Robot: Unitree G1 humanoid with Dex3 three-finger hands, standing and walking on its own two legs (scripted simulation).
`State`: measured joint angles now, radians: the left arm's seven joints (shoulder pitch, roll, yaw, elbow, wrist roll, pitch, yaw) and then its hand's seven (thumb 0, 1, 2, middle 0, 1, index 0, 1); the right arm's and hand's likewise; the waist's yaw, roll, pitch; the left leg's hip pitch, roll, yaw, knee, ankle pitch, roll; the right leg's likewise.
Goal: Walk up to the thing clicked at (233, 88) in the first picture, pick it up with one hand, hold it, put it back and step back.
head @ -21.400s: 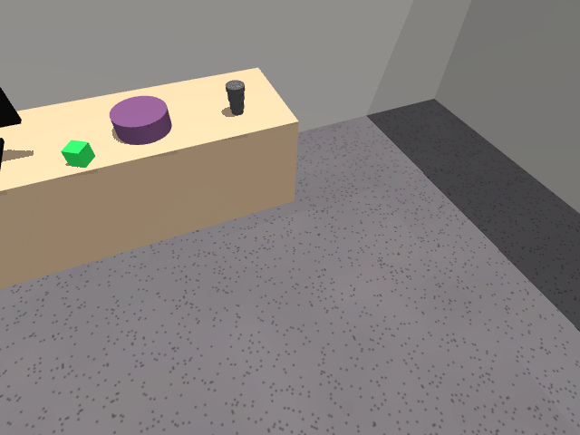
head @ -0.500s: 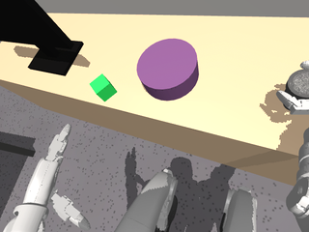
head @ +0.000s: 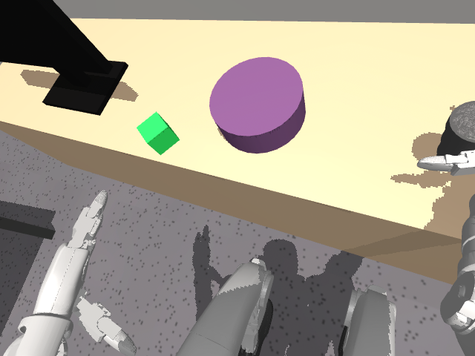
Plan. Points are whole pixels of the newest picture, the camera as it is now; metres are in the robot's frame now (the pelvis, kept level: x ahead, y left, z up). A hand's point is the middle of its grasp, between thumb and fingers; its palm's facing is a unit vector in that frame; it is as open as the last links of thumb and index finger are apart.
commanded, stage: withdraw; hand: right
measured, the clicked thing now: (464, 141) +0.52 -0.22 -0.07
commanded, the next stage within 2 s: rise in 0.26 s
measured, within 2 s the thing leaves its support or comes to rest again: neither
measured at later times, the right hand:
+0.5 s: hand out of the picture +0.52 -0.30 +0.10, palm faces +0.29 +0.95 -0.13, open 17.3 cm
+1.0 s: hand out of the picture +0.39 -0.33 +0.11, palm faces +0.29 +0.91 -0.31, open 17.4 cm
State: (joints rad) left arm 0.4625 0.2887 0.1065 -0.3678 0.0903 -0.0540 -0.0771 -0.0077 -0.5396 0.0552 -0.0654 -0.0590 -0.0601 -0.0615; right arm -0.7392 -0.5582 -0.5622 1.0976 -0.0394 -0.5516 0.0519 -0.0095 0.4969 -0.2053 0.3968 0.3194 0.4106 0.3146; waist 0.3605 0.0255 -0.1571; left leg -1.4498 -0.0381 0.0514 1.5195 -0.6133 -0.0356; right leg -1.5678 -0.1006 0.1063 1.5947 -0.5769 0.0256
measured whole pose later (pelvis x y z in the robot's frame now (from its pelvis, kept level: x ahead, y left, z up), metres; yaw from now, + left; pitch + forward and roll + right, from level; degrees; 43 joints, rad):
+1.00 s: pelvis +0.05 -0.02 +0.14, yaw -4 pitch +15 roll +4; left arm 0.36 0.22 -0.07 0.11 -0.04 0.15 -0.02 0.00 0.54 0.71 -0.18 -0.25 -0.17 -0.25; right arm -0.34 -0.46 -0.27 0.81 0.00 0.00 -0.03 -0.01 0.52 -0.07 0.05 0.06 0.06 0.05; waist 0.09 0.00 -0.14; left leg -0.67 0.01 0.01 0.86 -0.44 -0.05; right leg -0.79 -0.06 0.01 0.96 -0.43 -0.01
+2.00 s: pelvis +0.04 +0.01 +0.16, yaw -6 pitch +1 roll +1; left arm 0.19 0.28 -0.01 0.72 0.06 0.00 0.02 0.01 0.89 0.90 -0.20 -0.31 -0.20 -0.31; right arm 0.30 -0.30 0.01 0.56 -0.06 0.03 -0.02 -0.01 0.56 -0.04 0.05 0.05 0.06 0.04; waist 0.02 -0.03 -0.01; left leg -0.39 0.02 0.01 0.80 -0.43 -0.02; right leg -0.46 -0.05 0.01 0.80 -0.36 0.03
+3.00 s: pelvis +0.04 +0.01 +0.20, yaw -6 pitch -4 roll +0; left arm 0.17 0.34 0.00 1.15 0.02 0.02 0.00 0.01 0.90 0.90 -0.20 -0.31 -0.20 -0.31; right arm 0.19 -0.33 0.01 1.11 -0.02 0.00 -0.01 0.00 0.51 -0.07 0.06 0.06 0.06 0.05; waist 0.02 -0.03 0.04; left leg -0.10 0.03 0.01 0.39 -0.22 -0.02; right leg -0.16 -0.04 0.00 0.37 -0.15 0.03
